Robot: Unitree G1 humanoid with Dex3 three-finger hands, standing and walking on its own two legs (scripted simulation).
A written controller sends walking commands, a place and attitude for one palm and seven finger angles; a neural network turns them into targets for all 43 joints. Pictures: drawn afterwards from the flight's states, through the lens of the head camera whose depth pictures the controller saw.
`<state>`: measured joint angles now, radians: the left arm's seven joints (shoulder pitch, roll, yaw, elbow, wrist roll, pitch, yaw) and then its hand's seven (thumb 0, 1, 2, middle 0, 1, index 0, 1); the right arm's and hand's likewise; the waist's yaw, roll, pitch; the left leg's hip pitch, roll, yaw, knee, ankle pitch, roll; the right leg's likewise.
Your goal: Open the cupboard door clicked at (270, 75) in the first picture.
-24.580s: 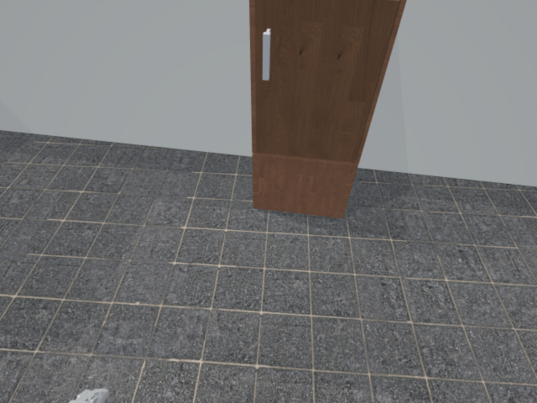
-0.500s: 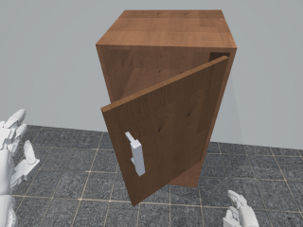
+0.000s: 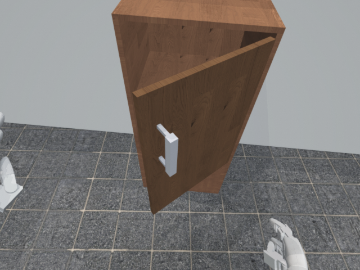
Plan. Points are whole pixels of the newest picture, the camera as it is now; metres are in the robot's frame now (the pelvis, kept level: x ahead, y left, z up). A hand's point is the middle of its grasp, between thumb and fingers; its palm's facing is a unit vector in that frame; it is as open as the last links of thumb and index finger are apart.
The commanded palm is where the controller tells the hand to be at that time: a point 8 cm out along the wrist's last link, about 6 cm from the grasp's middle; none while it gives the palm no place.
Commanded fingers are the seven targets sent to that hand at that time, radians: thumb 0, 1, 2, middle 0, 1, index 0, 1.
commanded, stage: step back with the hand held close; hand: left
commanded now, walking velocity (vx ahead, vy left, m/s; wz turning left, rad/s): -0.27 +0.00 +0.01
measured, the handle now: (166, 151) +0.37 +0.06 +0.04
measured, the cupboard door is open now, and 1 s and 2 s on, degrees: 42 42 42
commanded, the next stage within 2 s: stop stepping back and stand still in 0.60 s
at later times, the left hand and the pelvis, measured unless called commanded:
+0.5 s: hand out of the picture +0.11 +0.30 +0.18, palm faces +0.53 -0.73 -0.42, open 7.4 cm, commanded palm +0.04 +0.32 +0.18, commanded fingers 0.00 0.90 0.90 -0.20 -0.30 -0.20 -0.30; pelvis -0.08 +0.01 -0.01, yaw +4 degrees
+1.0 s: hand out of the picture +0.03 +0.25 +0.17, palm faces +0.37 -0.82 -0.44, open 7.4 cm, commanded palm -0.04 +0.28 +0.18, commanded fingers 0.00 0.90 0.90 -0.20 -0.30 -0.20 -0.30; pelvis -0.20 -0.01 +0.00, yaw -3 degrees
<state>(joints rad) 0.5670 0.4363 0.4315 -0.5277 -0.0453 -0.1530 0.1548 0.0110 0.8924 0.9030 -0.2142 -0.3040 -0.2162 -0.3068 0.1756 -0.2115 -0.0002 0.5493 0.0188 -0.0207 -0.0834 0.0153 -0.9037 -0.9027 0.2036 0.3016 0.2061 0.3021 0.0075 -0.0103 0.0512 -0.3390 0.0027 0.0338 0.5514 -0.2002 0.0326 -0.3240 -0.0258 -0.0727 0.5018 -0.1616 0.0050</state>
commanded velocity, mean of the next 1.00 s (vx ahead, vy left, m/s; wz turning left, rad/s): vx -0.17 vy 0.01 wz -0.05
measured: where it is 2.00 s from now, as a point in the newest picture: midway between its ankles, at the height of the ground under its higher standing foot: outside the picture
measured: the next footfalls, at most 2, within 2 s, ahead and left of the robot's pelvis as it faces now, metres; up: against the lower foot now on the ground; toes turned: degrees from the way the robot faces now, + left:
right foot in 0.68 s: -0.25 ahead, -0.12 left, +0.00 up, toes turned -2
left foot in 0.82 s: -0.01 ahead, +0.07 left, +0.00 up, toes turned -3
